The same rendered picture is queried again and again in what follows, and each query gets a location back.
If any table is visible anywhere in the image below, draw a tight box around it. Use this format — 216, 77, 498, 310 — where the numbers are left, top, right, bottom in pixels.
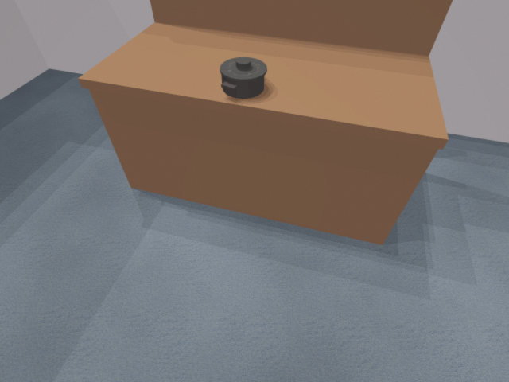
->
78, 0, 453, 245

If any knob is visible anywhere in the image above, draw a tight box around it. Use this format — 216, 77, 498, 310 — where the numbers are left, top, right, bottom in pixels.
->
236, 57, 251, 69

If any pot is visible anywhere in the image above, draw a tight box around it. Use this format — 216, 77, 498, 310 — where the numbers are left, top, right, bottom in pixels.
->
221, 74, 264, 99

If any lid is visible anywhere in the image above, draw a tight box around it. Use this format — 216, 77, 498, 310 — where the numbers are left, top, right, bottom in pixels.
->
220, 57, 267, 81

